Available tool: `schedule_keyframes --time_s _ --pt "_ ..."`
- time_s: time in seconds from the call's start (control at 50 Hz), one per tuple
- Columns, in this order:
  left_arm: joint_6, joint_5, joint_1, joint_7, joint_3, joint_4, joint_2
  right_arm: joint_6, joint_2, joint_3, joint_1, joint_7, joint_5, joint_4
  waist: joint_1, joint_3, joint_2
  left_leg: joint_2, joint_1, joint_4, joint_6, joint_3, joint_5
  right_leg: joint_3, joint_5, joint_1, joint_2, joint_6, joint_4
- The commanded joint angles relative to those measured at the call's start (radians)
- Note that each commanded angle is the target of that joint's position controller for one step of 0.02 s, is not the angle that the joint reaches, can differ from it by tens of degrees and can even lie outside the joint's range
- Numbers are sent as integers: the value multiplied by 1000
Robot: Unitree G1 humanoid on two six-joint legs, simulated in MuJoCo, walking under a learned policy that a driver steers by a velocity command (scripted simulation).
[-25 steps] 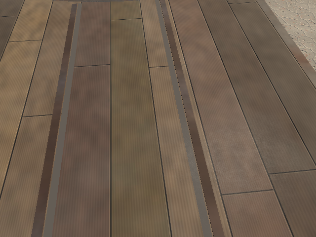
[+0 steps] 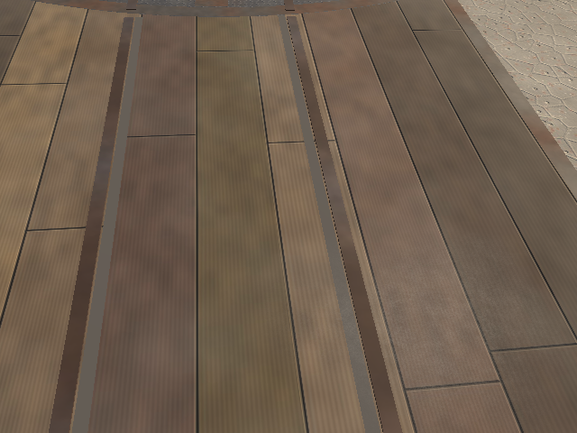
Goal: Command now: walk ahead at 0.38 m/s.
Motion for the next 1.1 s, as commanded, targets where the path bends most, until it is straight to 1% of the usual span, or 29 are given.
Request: schedule_keyframes --time_s 0.02,0.04,0.08,0.14,0.24,0.3,0.34,0.36,0.38,0.4,0.42,0.44,0.46,0.5,0.56,0.62,0.68,0.78,0.84,0.86,0.88,0.9,0.92,0.94,0.96,0.98,1.0,1.04,1.1 --pt "-43 15 -120 -15 27 -88 95 -8 -101 -5 48 4 -3 -35 -18 139 128 265 215 -331 104 -343 88 18 160 -425 -108 -12 38" --pt "-42 18 -128 -22 28 -88 81 0 -85 1 81 0 -7 -29 -24 117 141 238 224 -328 97 -280 203 -7 193 -403 -108 -1 11" --pt "-34 21 -175 -31 20 -106 41 11 -102 1 125 -13 -10 -25 -35 103 132 224 230 -325 111 -212 364 -43 237 -404 -102 28 -58" --pt "-31 19 -316 -35 1 -164 5 23 -139 -2 121 -30 -14 -43 -55 133 113 206 146 -359 116 -151 388 -74 331 -347 -78 58 -272" --pt "-34 9 -436 -53 -6 -218 26 25 -163 -15 162 -38 4 -34 -56 178 134 247 148 -381 120 -116 398 -80 415 -254 -49 32 -462" --pt "-43 10 -393 -63 12 -223 74 35 -185 -29 128 -40 4 -45 8 118 143 279 243 -272 93 -92 680 -82 363 -152 -20 -16 -503" --pt "-39 8 -154 -53 51 -155 141 52 -192 -34 95 -39 -8 -62 135 -48 165 240 222 12 60 -48 996 -120 334 159 42 -64 -495" --pt "-32 10 29 -42 71 -107 183 54 -179 -25 83 -37 -17 -83 211 -165 139 202 38 260 32 -37 847 -23 312 453 -46 -109 -471" --pt "-26 35 167 -38 94 -76 280 37 -37 14 212 -21 -18 -101 160 -352 -122 22 -361 690 -38 -13 300 466 69 847 -331 -283 -539" --pt "-25 33 148 -42 68 -67 204 4 -48 14 189 -14 3 -85 161 -392 -175 -36 -483 870 -24 -160 -219 756 -46 825 -398 -306 -746" --pt "-31 26 38 -44 49 -77 148 -17 -140 -13 74 -10 37 -130 135 -187 -141 28 -579 932 0 -162 -177 619 -57 659 -357 -243 -777" --pt "-37 27 -62 -45 37 -99 112 -26 -161 -18 -3 -15 45 -153 100 -79 -58 86 -562 897 13 -132 -79 465 39 482 -324 -212 -803" --pt "-43 35 -122 -52 27 -105 80 -23 -156 -25 -34 -24 35 -156 63 -16 3 126 -515 833 11 -113 -7 346 159 334 -282 -190 -832" --pt "-51 48 -158 -59 18 -96 48 5 -112 -30 12 -31 17 -147 1 2 -35 170 -392 748 4 -116 52 211 241 184 -218 -169 -883" --pt "-59 43 -108 -50 22 -62 81 30 -99 -33 -31 -36 6 -175 -13 51 -31 187 -424 648 -24 -92 105 130 301 111 -203 -193 -940" --pt "-54 42 -45 -25 28 -41 114 26 -112 -37 -175 -34 -5 -231 19 82 -7 192 -530 450 -52 -83 275 94 343 158 -197 -188 -956" --pt "-46 33 12 -13 29 -29 131 14 -88 -26 -299 -20 -2 -266 60 87 -4 150 -485 226 -54 -41 428 31 374 185 -166 -154 -954" --pt "-23 20 118 -7 35 16 145 6 -97 -17 -438 8 12 -323 100 107 0 118 -512 77 -34 -42 402 36 392 370 -230 -142 -891" --pt "-4 20 108 -3 45 18 163 0 -136 -28 -408 22 13 -335 57 71 -25 90 -444 38 5 -30 281 44 554 464 -268 -115 -796" --pt "2 23 86 -4 46 11 170 -2 -161 -41 -337 22 13 -320 12 24 -40 58 -331 26 24 -2 254 27 720 465 -253 -100 -706" --pt "9 29 75 -4 39 4 152 -1 -204 -66 -179 16 13 -272 -64 -74 -29 29 -120 14 54 21 263 -13 831 421 -200 -75 -520" --pt "9 46 87 -4 20 -21 115 1 -277 -89 11 7 1 -230 -125 -228 54 179 194 50 116 -145 277 -58 631 229 -139 -42 -219" --pt "-15 45 218 -17 -21 -26 -32 8 -358 -107 88 11 -6 -200 -59 -359 327 410 548 -60 287 -638 79 -64 1 -192 59 29 146" --pt "-41 20 169 -21 -3 -12 63 7 -248 -77 77 13 -1 -207 -90 -360 254 412 547 -161 275 -761 -23 81 -177 -313 34 15 279" --pt "-58 -7 68 -24 16 -45 136 3 -205 -62 -17 10 -1 -226 -77 -200 203 379 418 -173 225 -605 23 75 -107 -382 -20 -5 304" --pt "-64 -8 8 -18 17 -58 135 1 -181 -53 -99 8 -6 -246 -49 -123 118 342 275 -194 202 -477 134 48 -14 -353 -76 -7 264" --pt "-61 9 -23 -13 22 -61 126 -1 -155 -46 -150 11 -12 -252 -22 -58 78 305 149 -224 189 -385 236 35 45 -315 -108 -1 195" --pt "-35 21 8 -11 24 -53 87 -6 -129 -38 -170 17 -21 -245 27 -36 101 261 37 -281 177 -292 307 38 104 -214 -142 7 119" --pt "-10 29 -24 -8 22 -67 56 -11 -165 -47 -133 9 -13 -220 41 7 87 252 -11 -334 196 -213 378 20 169 -247 -154 33 12"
